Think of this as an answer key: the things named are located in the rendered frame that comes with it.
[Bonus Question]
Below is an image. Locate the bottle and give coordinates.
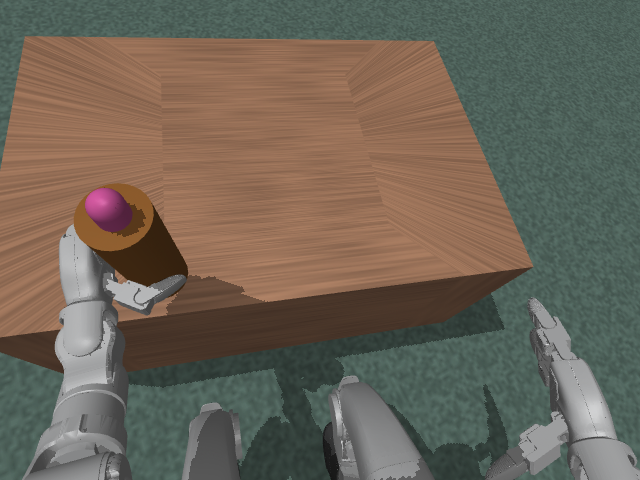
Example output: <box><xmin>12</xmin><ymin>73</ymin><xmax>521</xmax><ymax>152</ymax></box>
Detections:
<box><xmin>74</xmin><ymin>183</ymin><xmax>188</xmax><ymax>298</ymax></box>

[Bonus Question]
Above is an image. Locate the left robot arm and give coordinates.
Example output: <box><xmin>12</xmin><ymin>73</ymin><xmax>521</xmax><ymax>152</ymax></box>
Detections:
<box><xmin>22</xmin><ymin>300</ymin><xmax>132</xmax><ymax>480</ymax></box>

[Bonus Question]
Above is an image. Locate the left robot hand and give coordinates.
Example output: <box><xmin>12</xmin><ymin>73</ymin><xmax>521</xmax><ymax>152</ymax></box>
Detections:
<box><xmin>59</xmin><ymin>224</ymin><xmax>187</xmax><ymax>316</ymax></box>

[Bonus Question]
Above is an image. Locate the right robot hand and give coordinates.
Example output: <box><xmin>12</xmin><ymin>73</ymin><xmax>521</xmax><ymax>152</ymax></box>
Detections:
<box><xmin>485</xmin><ymin>297</ymin><xmax>618</xmax><ymax>480</ymax></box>

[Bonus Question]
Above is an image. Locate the right robot foot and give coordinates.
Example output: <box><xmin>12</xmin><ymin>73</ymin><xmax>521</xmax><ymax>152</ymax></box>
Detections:
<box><xmin>323</xmin><ymin>422</ymin><xmax>339</xmax><ymax>480</ymax></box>

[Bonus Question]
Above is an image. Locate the right robot arm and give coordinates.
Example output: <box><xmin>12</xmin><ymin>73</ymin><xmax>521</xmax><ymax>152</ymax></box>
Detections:
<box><xmin>567</xmin><ymin>437</ymin><xmax>640</xmax><ymax>480</ymax></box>

